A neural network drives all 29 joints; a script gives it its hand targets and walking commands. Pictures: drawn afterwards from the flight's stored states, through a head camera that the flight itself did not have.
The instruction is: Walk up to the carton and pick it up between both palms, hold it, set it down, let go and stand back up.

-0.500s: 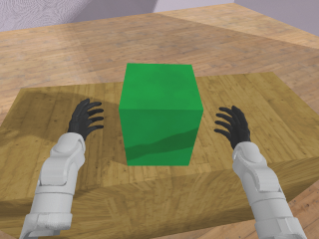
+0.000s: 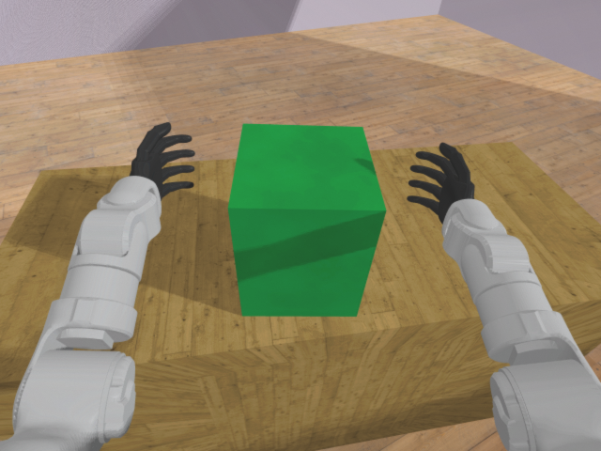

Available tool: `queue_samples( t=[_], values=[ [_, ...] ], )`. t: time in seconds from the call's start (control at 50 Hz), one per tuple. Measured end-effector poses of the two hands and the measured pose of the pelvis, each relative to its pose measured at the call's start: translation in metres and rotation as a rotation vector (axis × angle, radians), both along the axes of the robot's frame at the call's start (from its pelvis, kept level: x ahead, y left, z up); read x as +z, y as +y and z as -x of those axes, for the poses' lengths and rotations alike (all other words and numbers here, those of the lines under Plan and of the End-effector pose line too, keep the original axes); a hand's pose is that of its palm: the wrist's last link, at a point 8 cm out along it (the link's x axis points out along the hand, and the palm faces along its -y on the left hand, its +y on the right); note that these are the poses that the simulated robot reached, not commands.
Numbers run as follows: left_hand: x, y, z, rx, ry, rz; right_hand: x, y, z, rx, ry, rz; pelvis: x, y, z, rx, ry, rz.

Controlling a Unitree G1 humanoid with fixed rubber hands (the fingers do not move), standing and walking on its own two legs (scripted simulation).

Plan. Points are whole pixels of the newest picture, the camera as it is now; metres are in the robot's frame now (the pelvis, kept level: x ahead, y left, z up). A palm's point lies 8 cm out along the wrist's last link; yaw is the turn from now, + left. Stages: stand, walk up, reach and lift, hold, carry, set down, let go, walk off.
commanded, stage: reach and lift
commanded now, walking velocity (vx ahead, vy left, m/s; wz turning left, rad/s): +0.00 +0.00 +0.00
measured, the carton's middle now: (301, 222) +0.50 +0.02 +0.05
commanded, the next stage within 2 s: none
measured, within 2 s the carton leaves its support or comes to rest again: neither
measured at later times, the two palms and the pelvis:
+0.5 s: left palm (155, 128) +0.46 +0.21 +0.23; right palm (457, 146) +0.47 -0.17 +0.23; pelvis +0.00 +0.00 +0.00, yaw +1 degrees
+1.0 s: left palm (175, 183) +0.46 +0.21 +0.15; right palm (430, 196) +0.46 -0.16 +0.14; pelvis +0.00 -0.01 -0.01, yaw +1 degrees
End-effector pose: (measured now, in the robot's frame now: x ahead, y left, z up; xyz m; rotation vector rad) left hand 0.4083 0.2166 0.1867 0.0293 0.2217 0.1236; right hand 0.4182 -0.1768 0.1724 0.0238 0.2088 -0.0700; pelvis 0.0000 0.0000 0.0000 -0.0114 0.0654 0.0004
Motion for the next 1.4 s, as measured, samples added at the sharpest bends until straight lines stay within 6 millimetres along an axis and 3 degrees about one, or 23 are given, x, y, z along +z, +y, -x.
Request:
queue_samples(
  t=[0.34,0.64,0.74,0.88,0.96,1.06,1.4],
  values=[
    [0.032,-0.002,-0.033,0.021,-0.001,-0.018,0.044,0.004,-0.033,-0.014,0.02,0.012,-0.002,-0.002,0.002,0.014,0.08,0.009],
    [0.056,-0.004,-0.063,0.03,-0.024,-0.016,0.063,0.001,-0.057,-0.034,0.02,0.008,-0.003,-0.005,-0.003,0.02,0.139,0.01],
    [0.038,-0.005,-0.065,0.015,-0.001,-0.027,0.051,0.0,-0.059,-0.032,0.036,0.023,-0.003,-0.007,-0.004,0.021,0.138,0.009],
    [-0.015,-0.008,-0.056,-0.006,0.031,-0.036,0.003,0.005,-0.052,-0.016,0.058,0.033,-0.004,-0.008,-0.003,0.02,0.15,0.009],
    [-0.036,-0.01,-0.052,0.001,0.014,-0.03,-0.02,0.01,-0.048,-0.008,0.051,0.031,-0.006,-0.009,0.001,0.019,0.178,0.011],
    [-0.043,-0.013,-0.053,0.012,-0.009,-0.015,-0.035,0.014,-0.046,-0.009,0.051,0.041,-0.009,-0.009,0.005,0.016,0.219,0.012],
    [-0.07,-0.022,-0.06,-0.025,-0.008,-0.028,-0.051,0.011,-0.049,-0.027,0.045,0.045,-0.014,0.003,0.003,0.0,0.283,0.015]
  ],
)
